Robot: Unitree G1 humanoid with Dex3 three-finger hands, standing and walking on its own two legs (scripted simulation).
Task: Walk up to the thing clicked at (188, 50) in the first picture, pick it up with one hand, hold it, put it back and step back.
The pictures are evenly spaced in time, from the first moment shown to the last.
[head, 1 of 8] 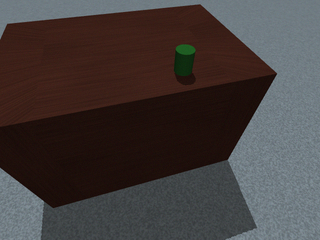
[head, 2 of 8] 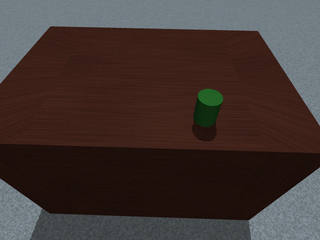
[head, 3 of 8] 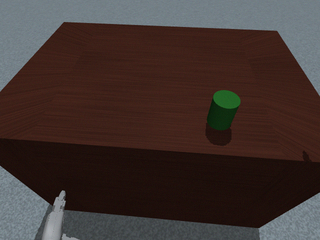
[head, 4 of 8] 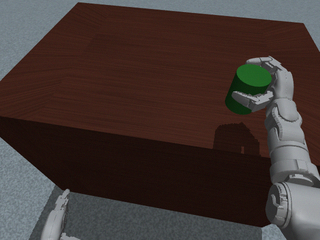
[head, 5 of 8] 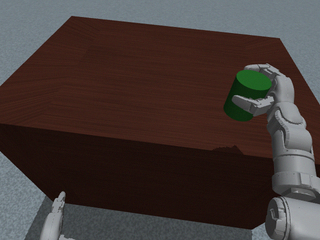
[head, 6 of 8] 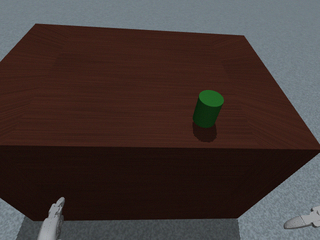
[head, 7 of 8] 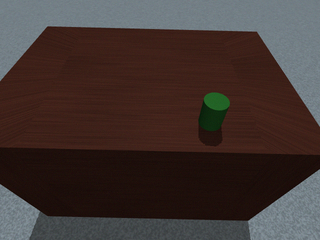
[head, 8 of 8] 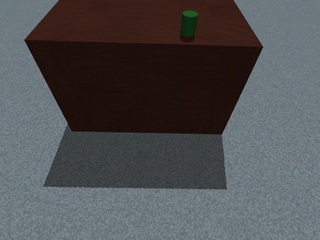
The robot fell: no
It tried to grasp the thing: yes
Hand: right
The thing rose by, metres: 0.24
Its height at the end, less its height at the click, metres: +0.00
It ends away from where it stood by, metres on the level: 0.02
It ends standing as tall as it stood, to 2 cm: yes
